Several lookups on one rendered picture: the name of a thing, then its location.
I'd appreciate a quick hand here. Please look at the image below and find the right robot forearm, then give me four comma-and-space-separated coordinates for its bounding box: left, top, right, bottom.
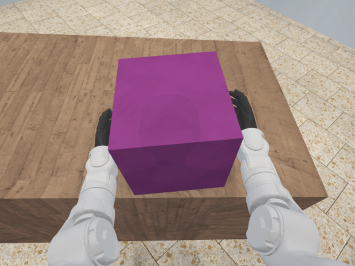
237, 128, 320, 244

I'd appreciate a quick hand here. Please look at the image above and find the left robot hand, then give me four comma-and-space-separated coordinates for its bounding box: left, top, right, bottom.
94, 108, 113, 147

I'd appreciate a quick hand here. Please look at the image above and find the pedestal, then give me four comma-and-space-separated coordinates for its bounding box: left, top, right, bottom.
0, 32, 328, 243

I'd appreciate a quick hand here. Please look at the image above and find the right robot hand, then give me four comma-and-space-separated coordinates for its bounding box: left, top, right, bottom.
229, 89, 257, 131

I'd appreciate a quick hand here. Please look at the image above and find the robot left upper arm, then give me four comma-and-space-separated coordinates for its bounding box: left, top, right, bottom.
48, 217, 120, 266

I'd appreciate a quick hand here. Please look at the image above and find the robot right upper arm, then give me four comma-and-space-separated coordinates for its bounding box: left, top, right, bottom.
246, 204, 350, 266

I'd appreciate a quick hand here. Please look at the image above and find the left robot forearm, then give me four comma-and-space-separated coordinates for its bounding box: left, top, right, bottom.
47, 146, 118, 262

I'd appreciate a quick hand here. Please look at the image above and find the carton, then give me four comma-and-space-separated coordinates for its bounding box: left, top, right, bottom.
108, 51, 244, 195

